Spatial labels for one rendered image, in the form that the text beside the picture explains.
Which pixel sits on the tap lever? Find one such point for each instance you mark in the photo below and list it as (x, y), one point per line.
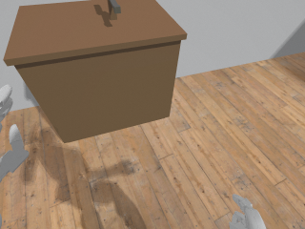
(116, 7)

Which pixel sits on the counter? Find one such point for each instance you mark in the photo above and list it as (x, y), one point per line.
(93, 71)

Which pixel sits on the left robot hand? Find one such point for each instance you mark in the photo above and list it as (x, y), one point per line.
(12, 159)

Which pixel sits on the right robot hand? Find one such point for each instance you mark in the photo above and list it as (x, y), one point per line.
(251, 218)

